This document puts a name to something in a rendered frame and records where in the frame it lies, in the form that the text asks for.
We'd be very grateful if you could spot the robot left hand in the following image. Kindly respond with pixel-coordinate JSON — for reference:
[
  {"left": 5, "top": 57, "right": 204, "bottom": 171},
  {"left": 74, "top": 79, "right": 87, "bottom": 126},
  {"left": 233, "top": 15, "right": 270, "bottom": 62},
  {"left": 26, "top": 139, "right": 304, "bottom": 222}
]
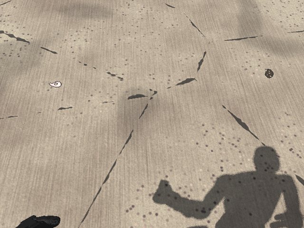
[{"left": 15, "top": 215, "right": 61, "bottom": 228}]

